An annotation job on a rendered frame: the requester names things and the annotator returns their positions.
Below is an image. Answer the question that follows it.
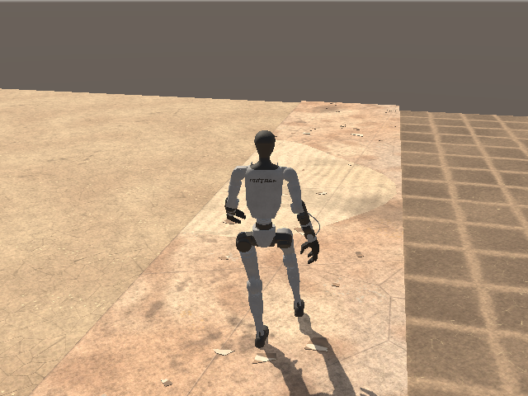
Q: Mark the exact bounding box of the right robot forearm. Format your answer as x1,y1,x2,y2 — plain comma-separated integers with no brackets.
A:
297,201,317,243

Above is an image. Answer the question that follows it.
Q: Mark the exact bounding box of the left robot forearm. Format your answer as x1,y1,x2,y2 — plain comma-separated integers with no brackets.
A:
224,197,236,216

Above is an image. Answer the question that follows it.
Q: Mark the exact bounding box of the right robot hand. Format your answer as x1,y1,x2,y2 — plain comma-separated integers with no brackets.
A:
300,239,319,264

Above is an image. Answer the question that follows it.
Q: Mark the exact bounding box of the left robot shin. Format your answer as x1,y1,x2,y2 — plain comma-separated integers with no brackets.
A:
247,280,264,336

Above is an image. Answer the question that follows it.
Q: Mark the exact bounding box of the right robot upper arm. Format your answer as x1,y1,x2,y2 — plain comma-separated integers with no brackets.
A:
281,167,304,214

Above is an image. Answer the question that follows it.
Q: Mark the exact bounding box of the right robot thigh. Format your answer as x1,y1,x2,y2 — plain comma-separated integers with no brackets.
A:
275,228,295,268

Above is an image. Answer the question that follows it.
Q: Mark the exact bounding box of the left robot hand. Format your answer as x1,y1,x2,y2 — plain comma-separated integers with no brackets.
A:
226,208,246,224

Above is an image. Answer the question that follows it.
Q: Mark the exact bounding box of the left robot upper arm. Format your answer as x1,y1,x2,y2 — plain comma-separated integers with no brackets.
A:
226,166,248,209

